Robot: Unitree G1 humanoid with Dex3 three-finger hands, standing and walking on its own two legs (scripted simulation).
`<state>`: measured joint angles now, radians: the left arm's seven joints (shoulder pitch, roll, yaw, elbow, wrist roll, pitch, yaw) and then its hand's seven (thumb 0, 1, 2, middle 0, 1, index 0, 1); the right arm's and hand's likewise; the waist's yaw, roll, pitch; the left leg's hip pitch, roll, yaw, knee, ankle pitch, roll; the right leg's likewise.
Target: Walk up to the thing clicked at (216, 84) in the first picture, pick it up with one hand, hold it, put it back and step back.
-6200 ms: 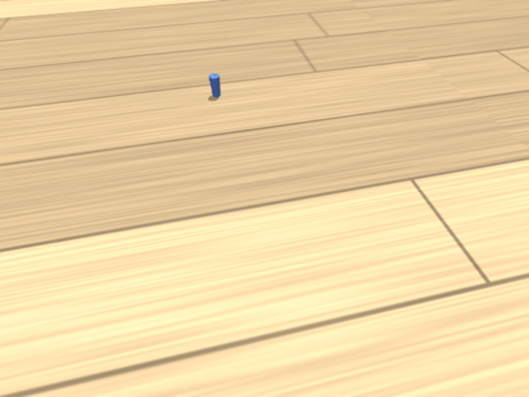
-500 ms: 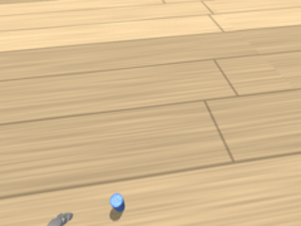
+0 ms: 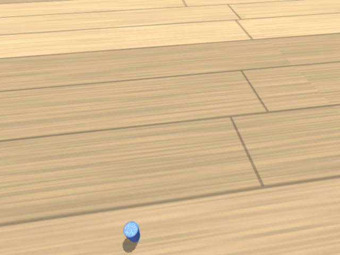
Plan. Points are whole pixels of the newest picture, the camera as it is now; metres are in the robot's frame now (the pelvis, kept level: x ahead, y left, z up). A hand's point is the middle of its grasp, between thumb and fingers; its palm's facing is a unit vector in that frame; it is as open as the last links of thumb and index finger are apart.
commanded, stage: walk up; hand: left
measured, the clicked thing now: (132, 233) +0.33 +0.23 -0.71
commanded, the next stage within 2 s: stand in 0.34 s
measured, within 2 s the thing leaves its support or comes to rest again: neither
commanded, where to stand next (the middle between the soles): +0.04 +0.00 m, yaw +2 degrees
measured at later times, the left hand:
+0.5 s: hand out of the picture +0.10 +0.25 -0.16, palm faces -0.02 -0.94 -0.33, open 7.4 cm
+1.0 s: hand out of the picture +0.10 +0.25 -0.15, palm faces -0.02 -0.94 -0.34, open 7.4 cm
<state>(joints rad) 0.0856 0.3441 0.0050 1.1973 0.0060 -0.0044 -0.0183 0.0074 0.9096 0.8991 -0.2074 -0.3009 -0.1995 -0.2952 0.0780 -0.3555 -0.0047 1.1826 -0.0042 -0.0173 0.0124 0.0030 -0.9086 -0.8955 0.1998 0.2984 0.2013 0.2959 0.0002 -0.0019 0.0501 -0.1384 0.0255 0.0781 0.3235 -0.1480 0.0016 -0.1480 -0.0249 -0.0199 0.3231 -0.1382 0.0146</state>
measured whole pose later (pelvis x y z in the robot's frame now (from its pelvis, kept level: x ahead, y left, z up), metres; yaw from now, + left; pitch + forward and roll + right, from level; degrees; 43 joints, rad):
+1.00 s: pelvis +0.02 +0.00 +0.00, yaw +1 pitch -2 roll +0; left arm 0.09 0.34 0.00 1.14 0.01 -0.01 -0.01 0.01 0.91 0.90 -0.21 -0.30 -0.20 -0.30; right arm 0.08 -0.35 -0.01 1.16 -0.01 -0.01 0.01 0.00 -0.91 -0.90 0.20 0.30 0.20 0.30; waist -0.01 0.00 0.05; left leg -0.10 0.02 0.06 0.29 -0.16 0.00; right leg -0.11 -0.03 -0.04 0.30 -0.16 0.01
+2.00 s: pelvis +0.02 -0.01 +0.00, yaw +1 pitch -2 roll +0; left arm 0.11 0.35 -0.01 1.13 0.01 -0.01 -0.01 0.01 0.91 0.90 -0.21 -0.30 -0.20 -0.30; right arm 0.10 -0.35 0.00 1.15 -0.01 -0.01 0.01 0.00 -0.91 -0.90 0.20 0.30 0.20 0.30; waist 0.00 0.00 0.04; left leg -0.10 0.03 0.06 0.30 -0.16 -0.01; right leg -0.11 -0.02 -0.04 0.31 -0.17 0.00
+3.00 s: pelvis +0.01 -0.01 -0.03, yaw +2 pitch +9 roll +0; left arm -0.01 0.36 0.23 0.99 0.08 0.00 -0.07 0.01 0.13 0.29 -0.06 -0.11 -0.06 -0.10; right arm 0.25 -0.24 -0.03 0.72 0.02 -0.06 -0.02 0.00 -0.94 -0.90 0.20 0.30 0.20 0.30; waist -0.04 -0.01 -0.02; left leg -0.56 0.04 0.04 0.73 -0.33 -0.01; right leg -0.55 -0.03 -0.05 0.72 -0.33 0.00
